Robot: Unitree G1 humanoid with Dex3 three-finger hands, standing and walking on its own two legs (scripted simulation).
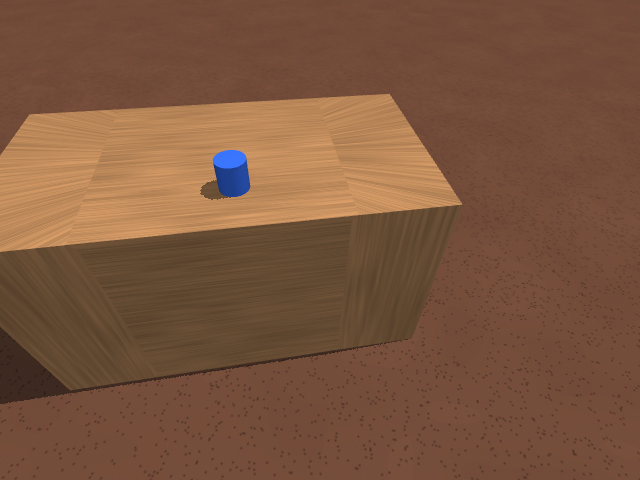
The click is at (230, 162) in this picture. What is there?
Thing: squat round
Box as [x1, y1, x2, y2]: [213, 150, 249, 196]
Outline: 219,152 214,156 213,164 220,192 227,196 237,196 243,194 249,188 245,155 242,152 236,150 226,150
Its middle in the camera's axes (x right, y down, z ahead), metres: -0.22 -0.18 +0.94
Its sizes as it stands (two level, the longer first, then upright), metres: 0.079 0.079 0.085
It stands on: a support 0.65 m high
